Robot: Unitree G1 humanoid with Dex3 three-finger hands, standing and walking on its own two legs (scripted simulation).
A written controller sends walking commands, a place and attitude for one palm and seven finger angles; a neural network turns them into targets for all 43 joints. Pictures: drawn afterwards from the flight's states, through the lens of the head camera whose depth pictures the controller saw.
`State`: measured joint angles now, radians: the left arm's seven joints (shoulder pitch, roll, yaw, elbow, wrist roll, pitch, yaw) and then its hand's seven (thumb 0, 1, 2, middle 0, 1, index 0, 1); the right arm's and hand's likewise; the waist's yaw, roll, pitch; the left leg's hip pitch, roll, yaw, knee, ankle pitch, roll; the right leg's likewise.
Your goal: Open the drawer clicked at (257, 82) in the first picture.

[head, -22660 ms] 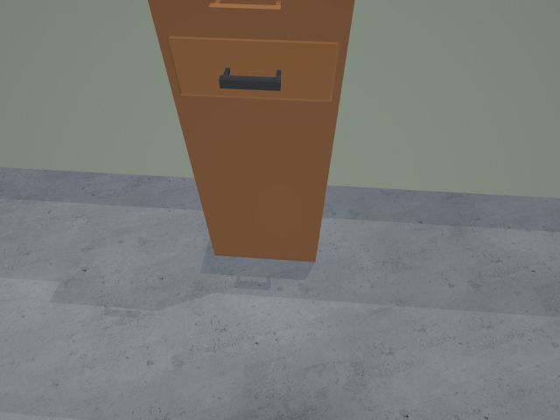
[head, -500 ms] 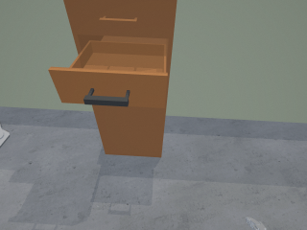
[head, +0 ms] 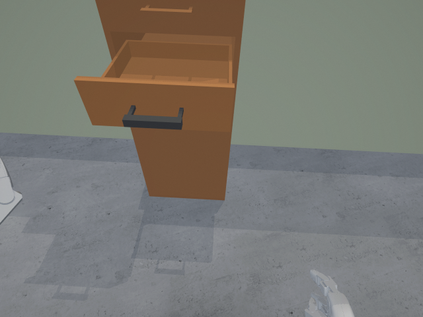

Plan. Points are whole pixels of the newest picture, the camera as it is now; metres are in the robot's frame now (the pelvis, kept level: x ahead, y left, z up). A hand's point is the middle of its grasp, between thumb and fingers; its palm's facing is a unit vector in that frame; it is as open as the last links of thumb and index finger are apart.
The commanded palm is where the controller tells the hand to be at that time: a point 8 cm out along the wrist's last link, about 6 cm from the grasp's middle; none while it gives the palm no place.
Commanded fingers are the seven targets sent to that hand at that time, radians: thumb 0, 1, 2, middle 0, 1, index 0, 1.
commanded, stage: stop stepping back and stand still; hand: left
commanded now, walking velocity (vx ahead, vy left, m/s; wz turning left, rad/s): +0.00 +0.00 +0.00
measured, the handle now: (154, 116) +0.55 +0.18 +0.08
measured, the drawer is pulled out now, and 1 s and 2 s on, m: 0.29 0.29 0.29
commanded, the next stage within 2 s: let the arm hang, fingers relaxed in 0.30 s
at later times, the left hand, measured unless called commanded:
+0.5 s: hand (60, 239) +0.21 +0.26 +0.09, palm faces +0.24 -0.84 -0.49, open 7.4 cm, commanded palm none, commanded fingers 0.00 0.90 0.90 -0.20 -0.30 -0.20 -0.30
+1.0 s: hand out of the picture -0.11 +0.18 -0.16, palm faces +0.10 -0.96 -0.26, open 7.3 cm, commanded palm none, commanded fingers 0.00 0.90 0.90 -0.20 -0.30 -0.20 -0.30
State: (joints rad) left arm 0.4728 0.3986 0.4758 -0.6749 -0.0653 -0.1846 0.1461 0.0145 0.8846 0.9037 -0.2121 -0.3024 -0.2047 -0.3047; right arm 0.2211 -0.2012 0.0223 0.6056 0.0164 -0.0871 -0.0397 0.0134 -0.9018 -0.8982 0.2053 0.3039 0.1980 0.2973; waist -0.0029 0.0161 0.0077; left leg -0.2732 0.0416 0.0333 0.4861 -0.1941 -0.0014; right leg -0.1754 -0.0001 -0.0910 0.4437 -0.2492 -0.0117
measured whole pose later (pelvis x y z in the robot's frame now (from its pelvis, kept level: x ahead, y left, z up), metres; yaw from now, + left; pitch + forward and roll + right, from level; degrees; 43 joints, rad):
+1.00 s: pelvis -0.04 -0.01 +0.00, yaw +3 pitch -2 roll +0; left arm 0.39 0.18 0.02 1.10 0.01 0.04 0.02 0.01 0.92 0.90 -0.20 -0.30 -0.20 -0.30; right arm 0.33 -0.16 -0.01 1.05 -0.02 0.04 -0.03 0.01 -0.90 -0.90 0.20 0.30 0.20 0.30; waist 0.01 0.05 0.07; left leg -0.28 0.01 0.00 0.47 -0.17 0.01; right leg -0.23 0.00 -0.09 0.47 -0.22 -0.04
